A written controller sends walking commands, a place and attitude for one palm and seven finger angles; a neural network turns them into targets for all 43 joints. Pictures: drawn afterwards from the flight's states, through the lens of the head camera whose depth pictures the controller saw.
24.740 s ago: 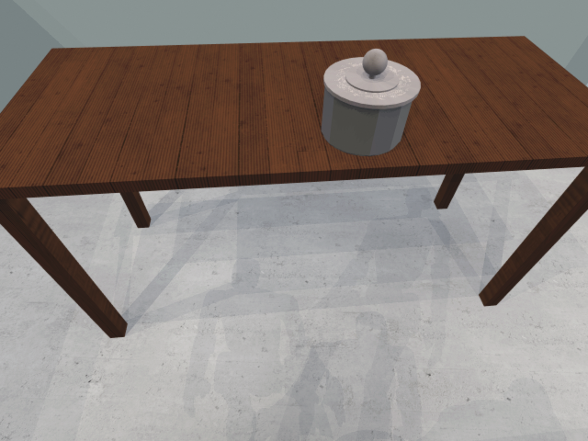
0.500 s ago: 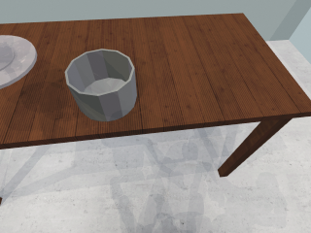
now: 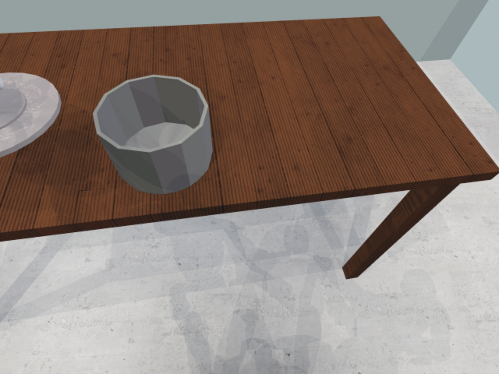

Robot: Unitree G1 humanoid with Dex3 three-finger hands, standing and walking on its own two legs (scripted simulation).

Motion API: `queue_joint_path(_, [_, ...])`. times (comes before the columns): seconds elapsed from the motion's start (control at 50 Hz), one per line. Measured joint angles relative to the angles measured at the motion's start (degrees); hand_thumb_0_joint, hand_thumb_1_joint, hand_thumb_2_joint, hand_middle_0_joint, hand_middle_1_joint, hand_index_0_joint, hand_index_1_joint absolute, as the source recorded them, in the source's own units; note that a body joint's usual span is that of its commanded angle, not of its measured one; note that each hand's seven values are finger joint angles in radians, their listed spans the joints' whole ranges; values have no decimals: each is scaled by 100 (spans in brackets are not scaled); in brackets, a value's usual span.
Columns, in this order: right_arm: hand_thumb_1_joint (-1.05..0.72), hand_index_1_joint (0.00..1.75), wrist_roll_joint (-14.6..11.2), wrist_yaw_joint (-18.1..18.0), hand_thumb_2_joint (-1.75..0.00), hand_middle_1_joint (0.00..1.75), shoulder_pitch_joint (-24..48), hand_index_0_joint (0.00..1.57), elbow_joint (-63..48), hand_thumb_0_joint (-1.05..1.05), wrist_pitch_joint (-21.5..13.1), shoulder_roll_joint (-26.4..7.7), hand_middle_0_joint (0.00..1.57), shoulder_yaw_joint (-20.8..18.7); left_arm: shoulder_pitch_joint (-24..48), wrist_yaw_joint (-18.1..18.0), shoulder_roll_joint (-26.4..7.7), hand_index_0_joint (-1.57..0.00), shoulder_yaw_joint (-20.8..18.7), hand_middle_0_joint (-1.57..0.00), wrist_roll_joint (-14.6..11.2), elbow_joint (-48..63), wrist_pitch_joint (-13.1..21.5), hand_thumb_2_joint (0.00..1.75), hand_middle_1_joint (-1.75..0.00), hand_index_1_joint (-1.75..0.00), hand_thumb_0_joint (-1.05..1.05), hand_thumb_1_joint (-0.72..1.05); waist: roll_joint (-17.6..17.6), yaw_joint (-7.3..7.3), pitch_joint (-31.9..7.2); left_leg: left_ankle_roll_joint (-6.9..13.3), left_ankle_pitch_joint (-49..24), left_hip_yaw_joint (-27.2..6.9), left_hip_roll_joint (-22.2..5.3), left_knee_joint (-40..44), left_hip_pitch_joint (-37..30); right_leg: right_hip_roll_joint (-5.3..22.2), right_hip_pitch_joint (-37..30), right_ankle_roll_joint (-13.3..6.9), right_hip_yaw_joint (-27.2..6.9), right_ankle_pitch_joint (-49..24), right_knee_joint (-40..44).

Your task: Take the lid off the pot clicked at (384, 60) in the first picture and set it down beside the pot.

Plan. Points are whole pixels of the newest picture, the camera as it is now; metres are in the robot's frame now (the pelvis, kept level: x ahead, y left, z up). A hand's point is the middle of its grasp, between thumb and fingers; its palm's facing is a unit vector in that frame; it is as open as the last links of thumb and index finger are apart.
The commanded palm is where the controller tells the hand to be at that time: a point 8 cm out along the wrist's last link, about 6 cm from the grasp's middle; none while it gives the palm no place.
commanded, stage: lower the lid onto the table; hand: left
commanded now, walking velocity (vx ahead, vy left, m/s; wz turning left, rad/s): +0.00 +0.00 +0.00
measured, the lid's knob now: out of the picture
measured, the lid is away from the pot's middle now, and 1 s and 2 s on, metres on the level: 0.23 0.23 0.24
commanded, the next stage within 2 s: open the fingers wide in 1.68 s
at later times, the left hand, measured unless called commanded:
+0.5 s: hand out of the picture +0.46 +0.36 +0.17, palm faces -0.39 -0.24 -0.89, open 7.4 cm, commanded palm +0.49 +0.36 +0.24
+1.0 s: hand out of the picture +0.46 +0.35 +0.14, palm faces -0.44 -0.21 -0.87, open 7.4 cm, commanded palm +0.51 +0.35 +0.20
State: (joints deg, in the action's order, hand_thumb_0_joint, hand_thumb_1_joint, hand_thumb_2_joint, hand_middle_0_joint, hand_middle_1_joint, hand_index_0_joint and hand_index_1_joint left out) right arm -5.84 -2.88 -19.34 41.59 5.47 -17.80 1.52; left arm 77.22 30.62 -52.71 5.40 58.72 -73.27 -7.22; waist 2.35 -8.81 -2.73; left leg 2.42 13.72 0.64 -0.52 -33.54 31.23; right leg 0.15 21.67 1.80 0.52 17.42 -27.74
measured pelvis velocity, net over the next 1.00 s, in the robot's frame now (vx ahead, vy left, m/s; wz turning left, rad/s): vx -0.01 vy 0.02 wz -0.01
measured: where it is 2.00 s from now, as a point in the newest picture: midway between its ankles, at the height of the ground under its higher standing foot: outside the picture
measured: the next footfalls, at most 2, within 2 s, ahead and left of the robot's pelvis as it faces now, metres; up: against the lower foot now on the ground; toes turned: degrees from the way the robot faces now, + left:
none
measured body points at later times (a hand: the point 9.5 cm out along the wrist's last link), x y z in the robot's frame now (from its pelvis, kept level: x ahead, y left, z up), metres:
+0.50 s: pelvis +0.00 +0.00 -0.01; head +0.07 +0.02 +0.44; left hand +0.47 +0.37 +0.22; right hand +0.01 -0.28 -0.12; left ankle +0.02 +0.09 -0.73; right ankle -0.05 -0.15 -0.73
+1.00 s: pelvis -0.01 +0.02 -0.01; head +0.07 +0.03 +0.43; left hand +0.48 +0.35 +0.19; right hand -0.02 -0.27 -0.13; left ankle +0.02 +0.09 -0.73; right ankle -0.05 -0.15 -0.73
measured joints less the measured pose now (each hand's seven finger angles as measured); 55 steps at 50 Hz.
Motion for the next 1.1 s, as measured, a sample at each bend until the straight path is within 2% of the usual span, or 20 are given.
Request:
queue_joint_path(0.32, [-91, 30, -17, -57, -90, 30, 71, 20, -42, 1, 50, 28, 20, 21, -298, -39, -92, -68, -141, -71, -43, -23, 209, 61, -98, -99, 0, 27, -26, 7, -28, 7, 83, -4, -37, -200, 158, -37, 137, 8, -4, 53, -148])
queue_joint_path(0.6, [-91, 30, -5, -113, -90, 30, 39, 20, 16, 0, 22, 47, 20, 22, -405, -85, -52, -68, -17, -71, -108, -34, 348, 61, -98, -99, 0, 27, -46, 41, -47, 39, 147, -36, -34, -414, 362, -39, 300, 32, 25, 99, -306])
queue_joint_path(1.1, [-91, 30, 48, -214, -90, 30, -149, 20, 81, 0, -40, 84, 20, 39, -448, -256, 85, -68, -74, -71, -27, -264, 682, 61, -98, -99, 0, 27, -28, -90, -104, 114, 248, 22, -55, -781, 798, -50, 748, 72, -41, 174, -660])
